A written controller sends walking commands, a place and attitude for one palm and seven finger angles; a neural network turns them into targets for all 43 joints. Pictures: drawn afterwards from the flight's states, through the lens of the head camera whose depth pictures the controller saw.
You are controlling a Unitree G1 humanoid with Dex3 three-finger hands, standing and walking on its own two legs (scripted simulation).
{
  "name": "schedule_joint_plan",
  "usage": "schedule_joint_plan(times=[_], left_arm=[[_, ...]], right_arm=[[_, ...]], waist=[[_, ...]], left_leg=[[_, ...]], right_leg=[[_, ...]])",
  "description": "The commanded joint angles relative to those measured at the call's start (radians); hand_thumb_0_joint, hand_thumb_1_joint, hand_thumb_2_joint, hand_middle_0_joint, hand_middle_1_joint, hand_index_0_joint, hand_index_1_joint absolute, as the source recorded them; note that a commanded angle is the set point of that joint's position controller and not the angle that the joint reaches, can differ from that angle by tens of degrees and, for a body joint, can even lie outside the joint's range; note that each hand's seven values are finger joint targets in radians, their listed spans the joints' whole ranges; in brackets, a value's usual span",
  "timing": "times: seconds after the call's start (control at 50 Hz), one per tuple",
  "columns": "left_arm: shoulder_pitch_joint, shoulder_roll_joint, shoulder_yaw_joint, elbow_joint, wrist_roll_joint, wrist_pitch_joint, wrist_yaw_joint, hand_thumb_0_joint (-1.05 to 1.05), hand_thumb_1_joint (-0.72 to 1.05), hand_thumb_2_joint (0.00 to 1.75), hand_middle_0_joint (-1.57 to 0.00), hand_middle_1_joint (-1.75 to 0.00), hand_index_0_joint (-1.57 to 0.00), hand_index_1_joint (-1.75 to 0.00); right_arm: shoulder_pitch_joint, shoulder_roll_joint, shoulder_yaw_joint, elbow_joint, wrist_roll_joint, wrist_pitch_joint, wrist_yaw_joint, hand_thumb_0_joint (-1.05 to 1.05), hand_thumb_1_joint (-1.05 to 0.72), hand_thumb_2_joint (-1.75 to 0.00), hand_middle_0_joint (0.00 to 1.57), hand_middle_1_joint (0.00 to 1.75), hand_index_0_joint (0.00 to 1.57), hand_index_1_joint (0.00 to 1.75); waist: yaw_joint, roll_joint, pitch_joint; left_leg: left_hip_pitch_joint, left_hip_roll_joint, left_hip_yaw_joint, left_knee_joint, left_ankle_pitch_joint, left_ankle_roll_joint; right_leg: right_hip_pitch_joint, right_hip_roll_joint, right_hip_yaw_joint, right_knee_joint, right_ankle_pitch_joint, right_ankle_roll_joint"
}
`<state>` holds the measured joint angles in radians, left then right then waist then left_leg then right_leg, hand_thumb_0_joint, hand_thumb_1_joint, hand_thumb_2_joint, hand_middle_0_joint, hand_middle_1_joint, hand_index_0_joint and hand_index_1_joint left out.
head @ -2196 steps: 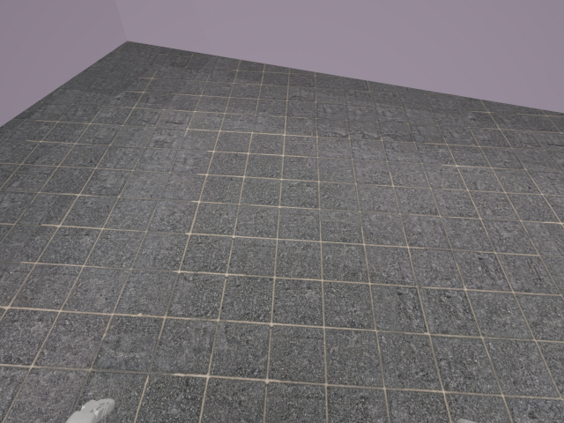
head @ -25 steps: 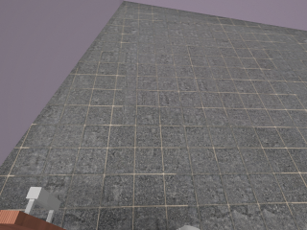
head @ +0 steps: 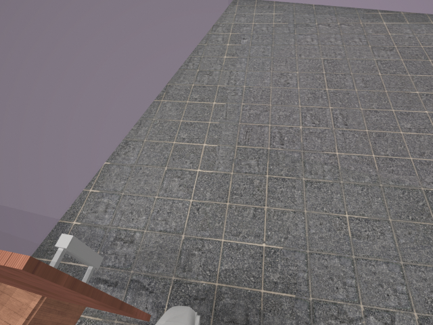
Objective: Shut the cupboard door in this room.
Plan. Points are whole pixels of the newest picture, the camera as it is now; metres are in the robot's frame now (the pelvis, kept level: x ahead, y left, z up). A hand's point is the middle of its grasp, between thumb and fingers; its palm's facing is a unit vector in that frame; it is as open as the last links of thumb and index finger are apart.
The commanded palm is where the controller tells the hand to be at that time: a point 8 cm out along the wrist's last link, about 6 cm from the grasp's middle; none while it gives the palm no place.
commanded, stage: turn or walk to find it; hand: left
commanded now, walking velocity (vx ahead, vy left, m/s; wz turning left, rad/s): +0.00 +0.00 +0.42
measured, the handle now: (76, 263) +0.23 +0.30 -0.04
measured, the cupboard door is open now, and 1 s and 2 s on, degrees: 100 100 100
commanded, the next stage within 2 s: stand and wait in 1.30 s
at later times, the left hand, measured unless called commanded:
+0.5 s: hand out of the picture +0.00 +0.25 -0.17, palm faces +0.27 -0.93 -0.24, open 7.3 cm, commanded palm none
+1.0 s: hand out of the picture -0.02 +0.17 -0.15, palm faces +0.45 -0.86 -0.26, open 7.3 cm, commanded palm none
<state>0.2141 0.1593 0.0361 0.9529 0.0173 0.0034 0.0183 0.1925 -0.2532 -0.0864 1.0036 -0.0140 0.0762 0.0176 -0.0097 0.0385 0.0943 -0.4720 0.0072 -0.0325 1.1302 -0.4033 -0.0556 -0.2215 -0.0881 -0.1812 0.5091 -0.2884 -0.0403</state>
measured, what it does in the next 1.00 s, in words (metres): steps on the spot, turning left: left foot, then right foot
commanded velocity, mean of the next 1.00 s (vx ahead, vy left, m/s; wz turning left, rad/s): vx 0.00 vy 0.00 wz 0.42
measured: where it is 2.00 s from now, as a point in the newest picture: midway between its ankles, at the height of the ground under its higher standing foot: outside the picture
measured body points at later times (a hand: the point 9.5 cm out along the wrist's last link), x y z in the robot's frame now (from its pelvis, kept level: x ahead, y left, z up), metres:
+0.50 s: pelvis +0.00 +0.03 +0.00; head +0.03 +0.05 +0.45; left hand -0.01 +0.30 -0.15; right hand +0.14 -0.18 -0.14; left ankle -0.04 +0.14 -0.74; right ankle +0.01 -0.12 -0.67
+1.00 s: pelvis +0.00 -0.03 +0.00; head +0.04 -0.04 +0.45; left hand -0.05 +0.21 -0.13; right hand +0.15 -0.25 -0.16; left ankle -0.09 +0.11 -0.68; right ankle +0.04 -0.10 -0.74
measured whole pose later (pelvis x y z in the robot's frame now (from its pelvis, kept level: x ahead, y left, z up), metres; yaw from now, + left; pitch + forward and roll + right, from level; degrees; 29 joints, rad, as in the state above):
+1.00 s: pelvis +0.00 -0.03 +0.00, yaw +25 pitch -1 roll +3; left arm 0.22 0.17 0.04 0.94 0.02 0.00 0.02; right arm 0.19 -0.24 -0.08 1.01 -0.01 0.08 0.02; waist 0.00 0.01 0.09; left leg -0.40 0.04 0.00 0.96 -0.42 -0.07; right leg -0.21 -0.11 -0.24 0.49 -0.27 -0.04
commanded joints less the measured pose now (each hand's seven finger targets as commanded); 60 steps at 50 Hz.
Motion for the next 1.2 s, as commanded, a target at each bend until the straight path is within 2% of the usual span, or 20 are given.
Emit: schedule_joint_plan(times=[0.0,0.14,0.2,0.22,0.24,0.26,0.28,0.38,0.56,0.62,0.64,0.66,0.68,0.78,1.0,1.1,1.12,1.14,1.16,1.18], left_arm=[[0.067,0.214,0.054,-0.049,0.009,-0.020,0.015,0.00,0.90,0.90,-0.20,-0.30,-0.20,-0.30],[0.103,0.251,0.070,-0.023,0.014,-0.014,0.011,0.00,0.90,0.90,-0.20,-0.30,-0.20,-0.30],[0.070,0.251,0.072,-0.022,0.004,-0.008,0.009,0.00,0.90,0.90,-0.20,-0.30,-0.20,-0.30],[0.062,0.235,0.070,-0.026,-0.004,-0.003,0.007,0.00,0.90,0.90,-0.20,-0.30,-0.20,-0.30],[0.076,0.180,0.061,-0.053,-0.012,0.003,0.002,0.00,0.90,0.90,-0.20,-0.30,-0.20,-0.30],[0.010,0.137,0.033,-0.081,-0.007,0.009,0.000,0.00,0.90,0.90,-0.20,-0.30,-0.20,-0.30],[-0.011,0.154,0.039,-0.086,-0.004,0.017,0.004,0.00,0.90,0.90,-0.20,-0.30,-0.20,-0.30],[-0.003,0.155,0.049,-0.038,-0.004,0.025,-0.012,0.00,0.90,0.90,-0.20,-0.30,-0.20,-0.30],[-0.055,0.130,0.036,-0.081,-0.012,0.017,-0.009,0.00,0.90,0.90,-0.20,-0.30,-0.20,-0.30],[0.045,0.145,0.041,-0.057,-0.015,-0.002,-0.007,0.00,0.90,0.90,-0.20,-0.30,-0.20,-0.30],[0.088,0.199,0.051,-0.046,-0.006,-0.016,-0.001,0.00,0.90,0.90,-0.20,-0.30,-0.20,-0.30],[0.115,0.306,0.073,-0.046,0.010,-0.023,0.009,0.00,0.90,0.90,-0.20,-0.30,-0.20,-0.30],[0.132,0.308,0.070,-0.050,0.001,-0.018,0.012,0.00,0.90,0.90,-0.20,-0.30,-0.20,-0.30],[-0.058,0.189,0.049,-0.104,0.003,-0.018,0.016,0.00,0.90,0.90,-0.20,-0.30,-0.20,-0.30],[0.091,0.244,0.071,-0.041,0.013,-0.015,0.012,0.00,0.90,0.90,-0.20,-0.30,-0.20,-0.30],[0.047,0.251,0.074,-0.029,0.004,-0.004,0.008,0.00,0.90,0.90,-0.20,-0.30,-0.20,-0.30],[0.042,0.230,0.071,-0.034,-0.004,0.002,0.005,0.00,0.90,0.90,-0.20,-0.30,-0.20,-0.30],[0.055,0.174,0.061,-0.057,-0.011,0.010,0.000,0.00,0.90,0.90,-0.20,-0.30,-0.20,-0.30],[-0.015,0.139,0.036,-0.086,-0.003,0.015,-0.002,0.00,0.90,0.90,-0.20,-0.30,-0.20,-0.30],[-0.030,0.155,0.041,-0.089,-0.003,0.020,-0.004,0.00,0.90,0.90,-0.20,-0.30,-0.20,-0.30]], right_arm=[[-0.052,-0.031,0.001,-0.081,-0.003,-0.021,0.000,0.00,-0.90,-0.90,0.20,0.30,0.20,0.30],[-0.102,-0.014,0.019,-0.104,0.006,-0.041,-0.003,0.00,-0.90,-0.90,0.20,0.30,0.20,0.30],[-0.033,-0.029,0.018,-0.090,0.005,-0.054,-0.005,0.00,-0.90,-0.90,0.20,0.30,0.20,0.30],[0.007,-0.062,0.008,-0.082,0.003,-0.063,-0.005,0.00,-0.90,-0.90,0.20,0.30,0.20,0.30],[0.047,-0.161,-0.014,-0.086,-0.005,-0.073,-0.011,0.00,-0.90,-0.90,0.20,0.30,0.20,0.30],[0.090,-0.216,-0.027,-0.078,0.001,-0.063,-0.020,0.00,-0.90,-0.90,0.20,0.30,0.20,0.30],[0.084,-0.208,-0.024,-0.072,-0.003,-0.056,-0.024,0.00,-0.90,-0.90,0.20,0.30,0.20,0.30],[-0.033,-0.128,0.002,-0.098,-0.006,-0.069,-0.043,0.00,-0.90,-0.90,0.20,0.30,0.20,0.30],[0.002,-0.142,-0.016,-0.100,-0.012,-0.060,-0.033,0.00,-0.90,-0.90,0.20,0.30,0.20,0.30],[-0.026,-0.133,-0.018,-0.112,-0.003,-0.058,-0.030,0.00,-0.90,-0.90,0.20,0.30,0.20,0.30],[-0.014,-0.089,-0.015,-0.116,0.005,-0.060,-0.024,0.00,-0.90,-0.90,0.20,0.30,0.20,0.30],[-0.012,-0.018,-0.001,-0.146,0.008,-0.060,-0.018,0.00,-0.90,-0.90,0.20,0.30,0.20,0.30],[-0.051,-0.065,-0.010,-0.156,0.004,-0.048,-0.023,0.00,-0.90,-0.90,0.20,0.30,0.20,0.30],[0.034,-0.048,-0.016,-0.070,-0.007,-0.020,-0.001,0.00,-0.90,-0.90,0.20,0.30,0.20,0.30],[-0.085,-0.013,0.012,-0.102,0.004,-0.035,0.000,0.00,-0.90,-0.90,0.20,0.30,0.20,0.30],[0.001,-0.027,0.013,-0.086,0.004,-0.051,-0.005,0.00,-0.90,-0.90,0.20,0.30,0.20,0.30],[0.037,-0.064,0.005,-0.078,0.003,-0.059,-0.004,0.00,-0.90,-0.90,0.20,0.30,0.20,0.30],[0.062,-0.159,-0.017,-0.087,-0.005,-0.066,-0.010,0.00,-0.90,-0.90,0.20,0.30,0.20,0.30],[0.095,-0.212,-0.029,-0.082,-0.002,-0.058,-0.019,0.00,-0.90,-0.90,0.20,0.30,0.20,0.30],[0.082,-0.207,-0.024,-0.078,-0.006,-0.055,-0.024,0.00,-0.90,-0.90,0.20,0.30,0.20,0.30]], waist=[[0.044,-0.198,-0.082],[0.071,-0.224,-0.118],[0.022,-0.195,-0.150],[-0.006,-0.101,-0.182],[-0.027,0.158,-0.222],[-0.050,0.261,-0.198],[-0.046,0.176,-0.177],[0.011,0.139,-0.102],[-0.011,0.161,-0.118],[0.040,0.108,-0.171],[0.057,-0.019,-0.200],[0.070,-0.326,-0.208],[0.090,-0.286,-0.184],[-0.004,-0.221,-0.064],[0.073,-0.220,-0.107],[0.013,-0.173,-0.147],[-0.014,-0.082,-0.168],[-0.027,0.186,-0.182],[-0.052,0.263,-0.154],[-0.045,0.181,-0.142]], left_leg=[[-0.034,0.021,0.034,-0.114,-0.022,-0.019],[0.073,0.012,0.102,-0.391,-0.054,-0.001],[0.246,0.008,0.126,-0.635,0.127,0.015],[0.373,0.039,0.087,-0.746,0.267,0.031],[0.524,0.256,-0.205,-0.791,0.518,0.127],[0.521,0.398,-0.330,-0.792,0.831,0.236],[0.469,0.412,-0.263,-0.773,0.773,0.281],[0.376,0.225,-0.124,-0.777,0.692,0.202],[0.318,0.207,-0.206,-0.737,0.629,0.209],[0.235,0.153,-0.201,-0.626,0.546,0.150],[0.102,0.084,-0.141,-0.516,0.345,0.089],[-0.100,-0.059,0.006,-0.281,-0.096,0.017],[-0.072,-0.033,-0.037,-0.089,-0.238,0.020],[-0.060,0.025,-0.022,0.096,0.020,-0.002],[0.037,0.027,0.088,-0.330,-0.064,-0.011],[0.268,0.017,0.128,-0.624,0.128,0.016],[0.380,0.055,0.070,-0.730,0.226,0.034],[0.487,0.270,-0.239,-0.799,0.408,0.134],[0.447,0.396,-0.342,-0.841,0.604,0.227],[0.401,0.410,-0.297,-0.829,0.546,0.272]], right_leg=[[0.115,-0.252,0.159,-0.186,0.356,-0.074],[0.165,-0.287,0.124,-0.109,0.501,-0.096],[0.098,-0.265,0.061,-0.003,0.438,-0.030],[0.024,-0.229,0.019,0.105,0.369,0.017],[-0.192,-0.104,-0.029,0.303,0.025,0.088],[-0.318,-0.034,0.032,0.455,-0.372,0.116],[-0.306,-0.050,0.092,0.539,-0.367,0.101],[-0.315,-0.022,0.135,0.597,-0.143,0.117],[-0.165,0.035,0.104,0.245,-0.159,0.122],[0.053,0.044,0.092,-0.066,0.080,0.112],[0.218,-0.072,0.191,-0.157,0.197,0.087],[0.323,-0.343,0.449,-0.174,0.416,-0.024],[0.184,-0.428,0.466,-0.179,0.500,-0.116],[0.018,-0.239,0.195,-0.213,0.218,-0.046],[0.156,-0.294,0.134,-0.149,0.410,-0.100],[0.052,-0.278,0.056,-0.028,0.325,-0.027],[-0.036,-0.240,0.017,0.076,0.236,0.019],[-0.246,-0.104,-0.038,0.273,-0.062,0.094],[-0.328,-0.039,0.031,0.439,-0.355,0.113],[-0.320,-0.054,0.092,0.521,-0.335,0.100]])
